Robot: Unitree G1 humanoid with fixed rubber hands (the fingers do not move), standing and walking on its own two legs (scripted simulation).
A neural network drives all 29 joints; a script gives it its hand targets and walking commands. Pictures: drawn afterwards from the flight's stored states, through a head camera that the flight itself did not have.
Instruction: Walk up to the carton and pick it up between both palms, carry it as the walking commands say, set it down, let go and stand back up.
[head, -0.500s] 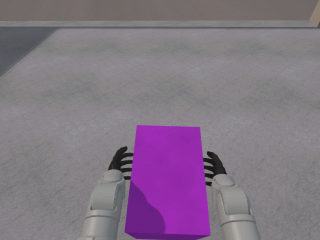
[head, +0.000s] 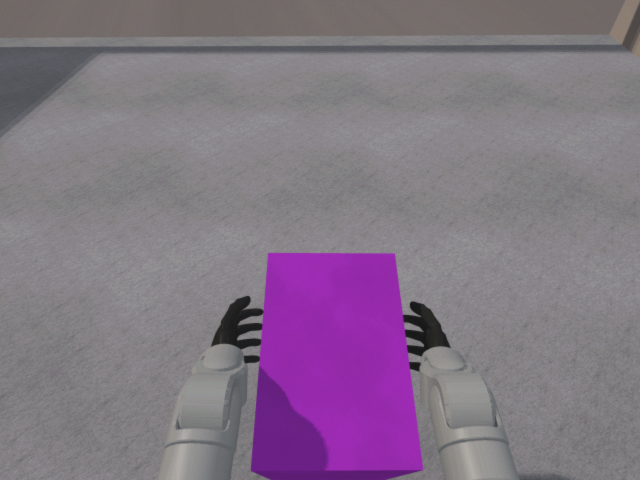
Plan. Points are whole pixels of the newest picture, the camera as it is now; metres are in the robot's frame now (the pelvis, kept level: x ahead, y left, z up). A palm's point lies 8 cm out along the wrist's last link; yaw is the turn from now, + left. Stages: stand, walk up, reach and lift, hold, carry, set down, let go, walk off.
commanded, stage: carry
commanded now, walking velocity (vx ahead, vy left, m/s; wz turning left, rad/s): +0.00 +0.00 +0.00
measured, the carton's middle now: (329, 373) +0.30 +0.00 -0.06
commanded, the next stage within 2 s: none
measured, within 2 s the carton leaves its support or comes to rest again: neither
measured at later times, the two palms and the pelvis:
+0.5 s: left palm (233, 333) +0.31 +0.12 +0.04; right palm (437, 328) +0.32 -0.14 +0.03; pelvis +0.02 -0.01 +0.01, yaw +1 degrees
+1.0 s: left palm (225, 356) +0.28 +0.13 +0.05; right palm (440, 350) +0.28 -0.14 +0.04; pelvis -0.01 -0.01 +0.01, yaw +1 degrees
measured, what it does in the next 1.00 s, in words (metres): stands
